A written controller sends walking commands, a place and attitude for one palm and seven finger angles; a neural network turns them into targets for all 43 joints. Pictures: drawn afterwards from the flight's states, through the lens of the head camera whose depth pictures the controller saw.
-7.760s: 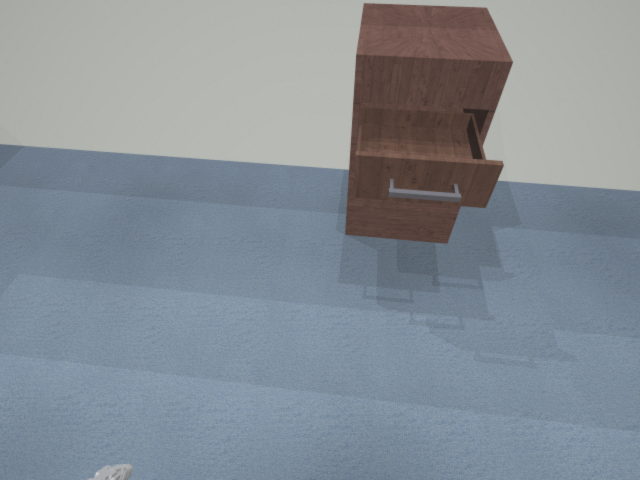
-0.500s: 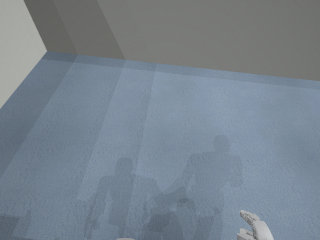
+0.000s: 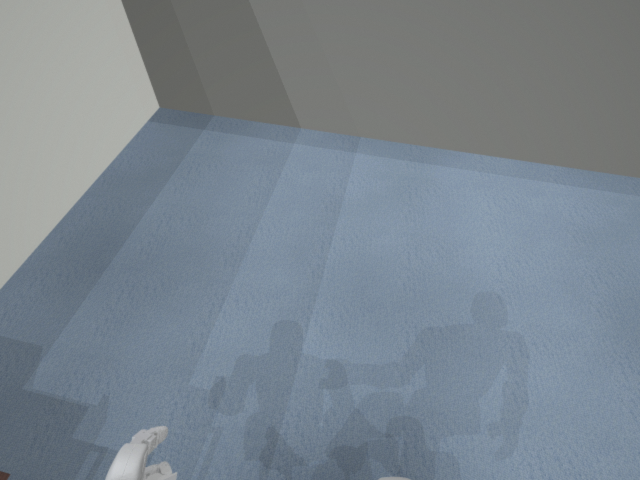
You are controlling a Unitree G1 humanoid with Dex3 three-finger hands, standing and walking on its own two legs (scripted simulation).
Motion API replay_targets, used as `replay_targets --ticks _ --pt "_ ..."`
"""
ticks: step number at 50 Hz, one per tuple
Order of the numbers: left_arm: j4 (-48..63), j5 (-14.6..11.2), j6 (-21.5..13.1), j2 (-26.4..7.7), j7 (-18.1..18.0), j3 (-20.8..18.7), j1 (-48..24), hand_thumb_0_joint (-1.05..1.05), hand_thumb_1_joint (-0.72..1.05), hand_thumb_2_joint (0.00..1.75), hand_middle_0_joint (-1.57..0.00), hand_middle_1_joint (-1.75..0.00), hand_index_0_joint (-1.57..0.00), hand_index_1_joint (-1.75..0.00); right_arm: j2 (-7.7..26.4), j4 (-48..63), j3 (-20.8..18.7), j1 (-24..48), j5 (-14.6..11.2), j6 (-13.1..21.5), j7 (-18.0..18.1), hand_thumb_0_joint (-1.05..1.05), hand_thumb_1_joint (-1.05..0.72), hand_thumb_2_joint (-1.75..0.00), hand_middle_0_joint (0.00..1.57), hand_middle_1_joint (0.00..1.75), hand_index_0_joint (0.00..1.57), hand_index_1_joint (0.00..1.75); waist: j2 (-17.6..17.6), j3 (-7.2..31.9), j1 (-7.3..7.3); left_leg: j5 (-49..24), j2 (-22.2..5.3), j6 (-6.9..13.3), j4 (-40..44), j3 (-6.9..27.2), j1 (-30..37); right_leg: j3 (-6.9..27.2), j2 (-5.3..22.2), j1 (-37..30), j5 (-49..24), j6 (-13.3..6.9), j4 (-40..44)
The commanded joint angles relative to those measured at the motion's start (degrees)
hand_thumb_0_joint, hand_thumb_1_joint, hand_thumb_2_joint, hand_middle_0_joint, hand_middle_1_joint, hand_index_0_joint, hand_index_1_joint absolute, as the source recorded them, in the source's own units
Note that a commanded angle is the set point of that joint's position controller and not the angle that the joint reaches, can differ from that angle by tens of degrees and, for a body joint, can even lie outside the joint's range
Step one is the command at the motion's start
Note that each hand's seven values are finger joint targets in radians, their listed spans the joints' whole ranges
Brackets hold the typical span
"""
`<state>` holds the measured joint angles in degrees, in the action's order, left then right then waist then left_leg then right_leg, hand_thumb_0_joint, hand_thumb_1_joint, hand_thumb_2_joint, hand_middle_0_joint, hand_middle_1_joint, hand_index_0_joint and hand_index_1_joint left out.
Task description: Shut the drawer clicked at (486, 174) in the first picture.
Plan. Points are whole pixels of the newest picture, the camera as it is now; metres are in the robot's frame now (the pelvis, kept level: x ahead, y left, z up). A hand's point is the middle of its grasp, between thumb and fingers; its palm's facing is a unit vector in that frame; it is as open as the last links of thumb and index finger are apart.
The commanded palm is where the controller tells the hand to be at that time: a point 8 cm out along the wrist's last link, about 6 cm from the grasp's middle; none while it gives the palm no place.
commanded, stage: turn to face it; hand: left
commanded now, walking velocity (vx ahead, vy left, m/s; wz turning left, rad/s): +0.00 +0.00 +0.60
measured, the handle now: out of the picture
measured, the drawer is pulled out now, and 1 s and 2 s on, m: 0.28 0.28 0.28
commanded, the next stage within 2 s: take the last steps up to it in 2.00 s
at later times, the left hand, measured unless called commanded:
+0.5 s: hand out of the picture -0.05 +0.15 -0.15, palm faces +0.37 -0.89 -0.28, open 7.4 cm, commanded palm none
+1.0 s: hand out of the picture -0.07 +0.23 -0.16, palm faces +0.60 -0.75 -0.26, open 7.4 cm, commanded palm none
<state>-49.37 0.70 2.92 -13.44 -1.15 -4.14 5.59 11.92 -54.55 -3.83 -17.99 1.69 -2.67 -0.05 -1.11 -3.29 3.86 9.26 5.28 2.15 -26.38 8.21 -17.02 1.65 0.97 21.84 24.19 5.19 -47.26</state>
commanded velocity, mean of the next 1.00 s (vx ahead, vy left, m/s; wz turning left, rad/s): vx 0.00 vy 0.00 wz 0.60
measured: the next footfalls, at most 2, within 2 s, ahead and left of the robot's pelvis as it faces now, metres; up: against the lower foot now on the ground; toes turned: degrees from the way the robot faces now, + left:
right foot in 0.08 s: +0.03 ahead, -0.13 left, +0.00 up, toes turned +4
left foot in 0.64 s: -0.05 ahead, +0.10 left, +0.00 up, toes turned +31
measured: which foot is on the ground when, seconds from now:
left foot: down 0.00-0.08, up 0.10-0.62, down 0.64-1.00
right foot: up 0.00-0.06, down 0.08-0.64, up 0.66-1.00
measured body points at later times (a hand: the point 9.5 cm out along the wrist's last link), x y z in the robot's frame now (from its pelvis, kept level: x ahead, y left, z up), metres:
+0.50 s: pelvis -0.02 -0.05 +0.00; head +0.02 -0.06 +0.45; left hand -0.07 +0.20 -0.13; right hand +0.14 -0.28 -0.15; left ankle -0.09 +0.11 -0.67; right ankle -0.01 -0.13 -0.74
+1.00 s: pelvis -0.03 -0.01 +0.00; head -0.01 +0.02 +0.45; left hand -0.10 +0.27 -0.14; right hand +0.18 -0.16 -0.13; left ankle -0.08 +0.08 -0.74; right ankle +0.07 -0.14 -0.67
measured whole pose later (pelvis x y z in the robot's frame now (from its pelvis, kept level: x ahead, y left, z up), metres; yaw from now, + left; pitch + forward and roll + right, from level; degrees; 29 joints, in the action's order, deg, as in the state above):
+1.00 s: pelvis -0.03 -0.01 +0.00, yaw +36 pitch +0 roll -1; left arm -50.4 1.2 2.8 -14.9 -0.8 -4.0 9.0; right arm 10.9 -51.7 -2.1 -11.2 1.2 -1.6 -0.5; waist 1.1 -4.0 0.0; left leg 13.2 3.2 2.5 -26.5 4.7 -12.6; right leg 0.4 5.0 27.5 21.6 6.8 -58.9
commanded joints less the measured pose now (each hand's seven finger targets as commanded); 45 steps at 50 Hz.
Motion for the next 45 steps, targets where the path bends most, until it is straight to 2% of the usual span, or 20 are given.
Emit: replay_targets --ticks 1,2,3,4,5,6,7,8,10,17,25,28,30,31,32,33,34,36,39,45 --pt "3.94 -0.9 -1.72 -4.59 -0.82 -1.09 4.64 0.0 0.9 0.9 -0.2 -0.3 -0.2 -0.3 11.91 5.36 -3.56 2.52 -0.35 0.96 0.54 0.0 -0.9 -0.9 0.2 0.3 0.2 0.3 -8.26 8.33 -3.46 -9.6 -12.73 5.95 5.2 20.86 2.45 -0.47 -2.25 -9.13 -3.75 -1.63 15.03" --pt "3.51 -0.87 -2.12 -5.49 -0.95 -1.36 6.6 0.0 0.9 0.9 -0.2 -0.3 -0.2 -0.3 11.19 5.48 -3.57 3.33 -0.73 0.87 0.38 0.0 -0.9 -0.9 0.2 0.3 0.2 0.3 -7.01 8.33 -4.76 -6.5 -11.0 3.93 3.31 19.15 -2.02 -0.73 -1.61 -15.87 -9.21 -1.9 22.86" --pt "3.02 -0.63 -2.61 -8.02 -1.25 -1.98 8.97 0.0 0.9 0.9 -0.2 -0.3 -0.2 -0.3 8.67 5.63 -3.33 2.66 -1.17 0.79 0.04 0.0 -0.9 -0.9 0.2 0.3 0.2 0.3 -0.83 9.37 -5.58 3.85 -8.08 0.62 -1.58 14.83 -10.2 4.43 5.1 -25.58 -9.52 -3.64 30.56" --pt "3.72 0.33 -2.88 -13.47 -1.71 -2.95 8.4 0.0 0.9 0.9 -0.2 -0.3 -0.2 -0.3 4.7 6.62 -2.79 0.93 -1.63 0.81 0.11 0.0 -0.9 -0.9 0.2 0.3 0.2 0.3 17.3 8.81 -5.67 19.9 -0.18 -4.65 -16.47 1.45 -22.34 21.77 22.27 -31.39 -4.58 -9.47 35.32" --pt "4.62 0.21 -2.41 -13.51 -1.79 -2.34 6.66 0.0 0.9 0.9 -0.2 -0.3 -0.2 -0.3 8.59 6.91 -3.5 2.72 -0.42 0.85 0.25 0.0 -0.9 -0.9 0.2 0.3 0.2 0.3 13.9 5.86 -5.51 24.07 -1.19 -4.81 -28.02 -1.48 -19.9 22.29 27.89 -18.12 -7.99 -13.28 35.01" --pt "5.73 0.13 -2.56 -10.58 -1.8 -1.66 2.36 0.0 0.9 0.9 -0.2 -0.3 -0.2 -0.3 8.63 6.05 -3.67 1.45 -0.21 0.33 -0.21 0.0 -0.9 -0.9 0.2 0.3 0.2 0.3 9.16 3.21 -2.82 19.55 -3.19 -4.5 -34.89 -0.27 -18.14 16.15 24.19 -12.08 -6.53 -13.5 35.43" --pt "6.14 -0.16 -2.77 -8.84 -1.77 -1.54 -0.19 0.0 0.9 0.9 -0.2 -0.3 -0.2 -0.3 7.82 4.85 -3.72 0.3 -0.21 -0.34 -0.49 0.0 -0.9 -0.9 0.2 0.3 0.2 0.3 10.99 2.15 -1.41 17.13 -3.87 -4.9 -37.73 -1.18 -17.01 13.59 20.9 -9.86 -7.58 -11.72 35.46" --pt "5.95 -0.25 -2.97 -7.45 -1.38 -0.83 -1.41 0.0 0.9 0.9 -0.2 -0.3 -0.2 -0.3 7.53 3.3 -3.59 -0.26 -0.11 -0.74 -0.91 0.0 -0.9 -0.9 0.2 0.3 0.2 0.3 8.26 -0.41 -0.47 13.24 -4.86 -5.54 -41.47 -3.09 -16.4 8.02 17.6 -8.19 -11.1 -10.66 34.26" --pt "5.38 -0.28 -3.65 -5.64 -0.95 -0.19 0.45 0.0 0.9 0.9 -0.2 -0.3 -0.2 -0.3 6.49 2.76 -3.27 -1.77 -0.28 -0.86 -1.44 0.0 -0.9 -0.9 0.2 0.3 0.2 0.3 9.79 -0.96 -0.47 8.75 -5.2 -6.64 -44.35 -5.25 -17.21 0.52 14.04 -10.02 -19.63 -9.1 31.82" --pt "2.07 0.27 -3.82 -6.79 -1.02 -0.65 9.21 0.0 0.9 0.9 -0.2 -0.3 -0.2 -0.3 7.2 4.25 -2.94 5.97 -0.29 -1.43 -1.54 0.0 -0.9 -0.9 0.2 0.3 0.2 0.3 10.63 -1.11 -4.32 8.93 -7.78 -7.97 -41.73 -6.48 -19.39 -0.86 17.4 -15.94 -20.54 -10.65 31.12" --pt "-0.23 1.13 -3.36 -9.37 -0.83 -1.52 14.77 0.0 0.9 0.9 -0.2 -0.3 -0.2 -0.3 5.55 6.76 -1.08 14.82 -0.89 -0.41 -1.62 0.0 -0.9 -0.9 0.2 0.3 0.2 0.3 11.86 2.66 -7.23 15.6 -7.57 -6.6 -23.48 -11.39 -12.37 -4.38 20.35 -20.7 -37.17 -12.87 25.66" --pt "-0.53 1.3 -2.97 -10.72 -0.73 -2.14 13.92 0.0 0.9 0.9 -0.2 -0.3 -0.2 -0.3 5.25 7.21 -0.63 13.97 -1.21 0.39 -1.5 0.0 -0.9 -0.9 0.2 0.3 0.2 0.3 12.91 5.06 -6.93 15.33 -6.61 -5.14 -14.39 -13.41 -5.76 -6.44 21.11 -20.08 -39.01 -12.18 22.36" --pt "-0.91 0.84 -2.73 -10.99 -0.48 -2.33 13.21 0.0 0.9 0.9 -0.2 -0.3 -0.2 -0.3 6.42 6.92 -0.86 11.05 -1.03 0.92 -1.32 0.0 -0.9 -0.9 0.2 0.3 0.2 0.3 11.7 7.26 -5.02 6.76 -5.75 -4.37 -3.55 -14.65 2.26 -9.98 19.89 -17.68 -37.03 -9.15 16.58" --pt "-0.83 0.38 -2.51 -10.56 -0.27 -2.23 12.87 0.0 0.9 0.9 -0.2 -0.3 -0.2 -0.3 8.79 6.06 -1.46 7.5 -0.87 1.4 -1.28 0.0 -0.9 -0.9 0.2 0.3 0.2 0.3 6.79 9.27 -2.66 -1.58 -7.3 -3.25 3.73 -12.27 11.44 -12.14 18.69 -11.95 -32.19 -6.45 8.17" --pt "0.97 -0.01 -2.31 -7.57 0.14 -1.76 12.34 0.0 0.9 0.9 -0.2 -0.3 -0.2 -0.3 15.54 5.83 -3.04 3.79 -0.58 1.95 -0.91 0.0 -0.9 -0.9 0.2 0.3 0.2 0.3 -9.82 11.91 -0.47 -17.92 -20.75 1.9 5.76 4.99 22.86 -14.03 11.27 3.53 -6.06 -1.87 -5.4" --pt "3.38 0.25 -1.87 -5.38 0.08 -0.55 9.37 0.0 0.9 0.9 -0.2 -0.3 -0.2 -0.3 19.62 5.02 -4.04 0.48 -1.26 1.59 -0.47 0.0 -0.9 -0.9 0.2 0.3 0.2 0.3 -17.22 12.31 1.11 -40.53 -29.71 8.8 4.46 15.09 24.28 -9.19 6.81 13.38 15.61 0.41 -14.49" --pt "3.86 0.56 -1.3 -7.41 -0.15 -0.81 7.9 0.0 0.9 0.9 -0.2 -0.3 -0.2 -0.3 18.72 4.3 -3.67 0.06 -1.09 1.23 -0.4 0.0 -0.9 -0.9 0.2 0.3 0.2 0.3 -9.78 11.4 0.84 -35.42 -30.08 11.11 3.28 10.43 21.09 -5.08 7.79 13.18 13.02 -0.52 -19.28" --pt "2.03 0.71 -0.78 -7.02 -0.1 -1.37 6.23 0.0 0.9 0.9 -0.2 -0.3 -0.2 -0.3 14.93 5.71 -2.68 6.13 -0.77 1.5 0.66 0.0 -0.9 -0.9 0.2 0.3 0.2 0.3 -10.49 5.56 -1.26 -27.51 -22.32 7.09 5.3 6.89 14.07 -2.53 7.47 13.98 3.66 -0.06 -21.72" --pt "0.3 0.66 -1.0 -7.34 0.52 -1.52 9.18 0.0 0.9 0.9 -0.2 -0.3 -0.2 -0.3 12.71 7.11 -1.76 9.85 -1.01 2.08 0.62 0.0 -0.9 -0.9 0.2 0.3 0.2 0.3 -7.26 4.33 -3.86 -24.99 -17.13 4.51 6.36 2.19 11.16 -2.51 6.26 11.6 -3.42 0.82 -22.12" --pt "2.1 0.39 -1.1 -6.79 -0.04 -1.25 5.58 0.0 0.9 0.9 -0.2 -0.3 -0.2 -0.3 12.22 6.44 -2.17 5.84 -0.88 2.11 0.46 0.0 -0.9 -0.9 0.2 0.3 0.2 0.3 -6.79 4.15 -2.88 -21.63 -16.53 6.47 6.9 6.95 10.89 -1.5 4.81 10.39 -3.91 1.78 -15.8"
